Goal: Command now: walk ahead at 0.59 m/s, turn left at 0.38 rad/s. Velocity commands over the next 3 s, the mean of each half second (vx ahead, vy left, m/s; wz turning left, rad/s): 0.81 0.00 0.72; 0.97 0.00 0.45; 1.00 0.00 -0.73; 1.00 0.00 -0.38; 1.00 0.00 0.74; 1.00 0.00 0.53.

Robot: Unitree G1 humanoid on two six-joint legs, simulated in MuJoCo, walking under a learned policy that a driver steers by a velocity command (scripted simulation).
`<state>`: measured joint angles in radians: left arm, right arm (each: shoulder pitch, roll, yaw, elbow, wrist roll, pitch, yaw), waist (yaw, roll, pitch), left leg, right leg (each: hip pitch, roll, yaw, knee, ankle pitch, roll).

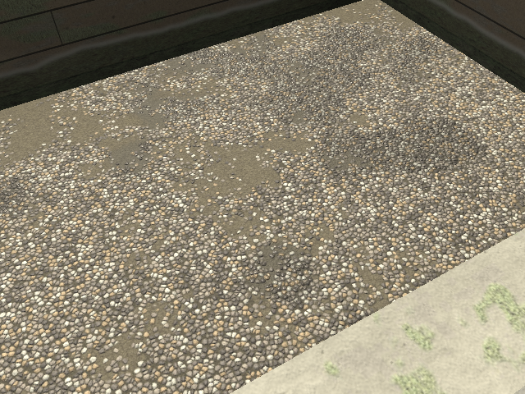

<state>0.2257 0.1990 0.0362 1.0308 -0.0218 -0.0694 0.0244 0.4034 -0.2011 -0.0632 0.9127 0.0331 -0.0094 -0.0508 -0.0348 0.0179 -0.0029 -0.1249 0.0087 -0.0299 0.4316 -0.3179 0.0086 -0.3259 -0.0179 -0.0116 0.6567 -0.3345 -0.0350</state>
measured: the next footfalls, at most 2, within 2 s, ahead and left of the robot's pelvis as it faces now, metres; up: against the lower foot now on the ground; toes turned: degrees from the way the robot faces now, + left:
left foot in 0.48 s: +0.30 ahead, +0.18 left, +0.00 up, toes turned +25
right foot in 0.86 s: +0.39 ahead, +0.10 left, +0.00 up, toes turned +39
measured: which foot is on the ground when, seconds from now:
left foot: down 0.00-0.04, up 0.06-0.46, down 0.48-0.92, up 0.94-1.00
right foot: down 0.00-0.48, up 0.50-0.84, down 0.86-1.00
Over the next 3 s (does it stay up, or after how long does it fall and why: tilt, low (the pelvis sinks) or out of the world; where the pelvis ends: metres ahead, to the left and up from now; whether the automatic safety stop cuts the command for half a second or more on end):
stays up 0.24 0.08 -0.02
